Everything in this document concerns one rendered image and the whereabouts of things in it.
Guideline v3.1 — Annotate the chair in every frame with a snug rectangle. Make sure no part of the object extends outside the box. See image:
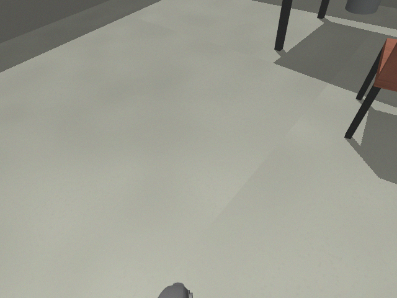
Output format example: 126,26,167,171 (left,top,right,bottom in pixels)
344,38,397,139

